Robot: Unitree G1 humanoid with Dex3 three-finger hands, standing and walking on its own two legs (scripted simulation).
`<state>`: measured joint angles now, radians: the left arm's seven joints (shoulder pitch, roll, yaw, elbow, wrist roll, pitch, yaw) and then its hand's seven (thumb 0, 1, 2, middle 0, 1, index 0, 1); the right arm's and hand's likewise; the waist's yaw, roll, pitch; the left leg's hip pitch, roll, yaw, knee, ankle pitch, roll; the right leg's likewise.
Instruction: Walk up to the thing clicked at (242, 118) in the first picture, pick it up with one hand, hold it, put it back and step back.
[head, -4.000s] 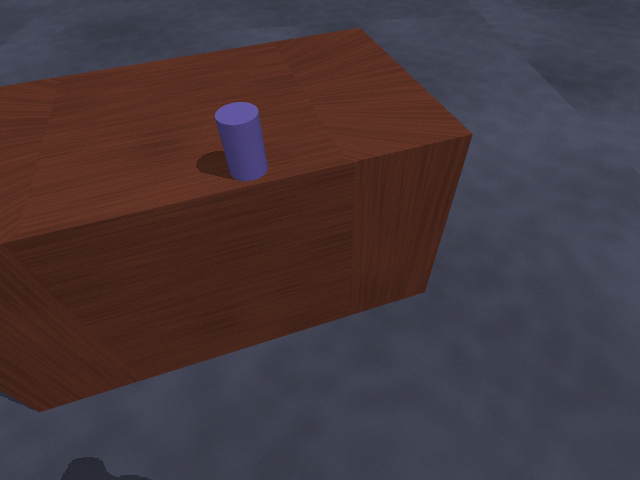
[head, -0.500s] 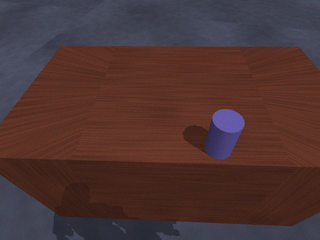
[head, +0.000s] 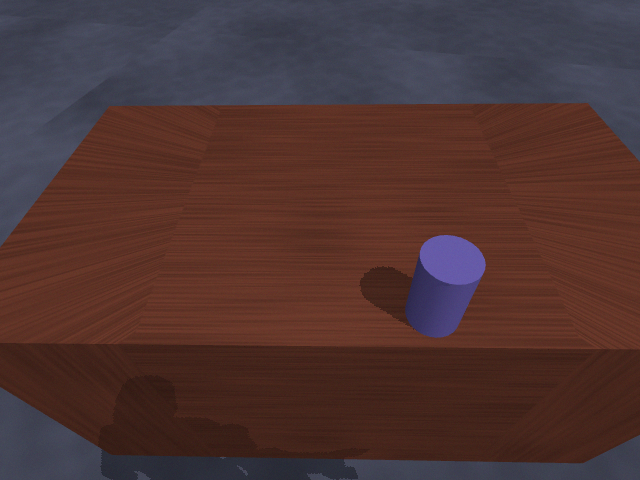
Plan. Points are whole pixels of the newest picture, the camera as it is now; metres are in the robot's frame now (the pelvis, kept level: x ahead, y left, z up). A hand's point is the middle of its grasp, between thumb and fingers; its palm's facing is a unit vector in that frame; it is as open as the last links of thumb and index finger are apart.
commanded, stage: stand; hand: right
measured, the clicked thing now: (441, 288) +0.39 -0.15 -0.01
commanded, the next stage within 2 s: rise first in 1.72 s
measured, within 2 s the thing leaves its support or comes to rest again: neither
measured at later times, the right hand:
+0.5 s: hand out of the picture +0.08 -0.25 -0.16, palm faces -0.02 +0.94 -0.33, open 7.4 cm
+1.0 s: hand out of the picture +0.09 -0.26 -0.16, palm faces -0.01 +0.94 -0.33, open 7.4 cm
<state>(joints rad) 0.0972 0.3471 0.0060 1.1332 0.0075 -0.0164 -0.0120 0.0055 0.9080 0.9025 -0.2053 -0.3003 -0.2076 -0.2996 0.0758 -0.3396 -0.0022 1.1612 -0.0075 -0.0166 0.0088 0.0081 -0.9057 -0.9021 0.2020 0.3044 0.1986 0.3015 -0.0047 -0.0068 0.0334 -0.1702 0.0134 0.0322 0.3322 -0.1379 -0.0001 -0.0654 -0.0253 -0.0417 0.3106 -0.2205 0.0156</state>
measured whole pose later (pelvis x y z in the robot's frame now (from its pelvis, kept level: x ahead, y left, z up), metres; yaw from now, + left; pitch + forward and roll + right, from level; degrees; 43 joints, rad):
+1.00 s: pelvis +0.01 -0.01 +0.00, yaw +0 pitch -2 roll +0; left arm 0.12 0.35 0.00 1.12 0.01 -0.01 -0.01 0.01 0.91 0.90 -0.21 -0.30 -0.21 -0.30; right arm 0.08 -0.34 0.00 1.15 -0.01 -0.01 0.01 0.01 -0.91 -0.90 0.20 0.30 0.20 0.30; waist 0.00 0.00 0.04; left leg -0.14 0.03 0.04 0.32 -0.15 -0.01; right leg -0.03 -0.01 -0.04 0.29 -0.22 0.00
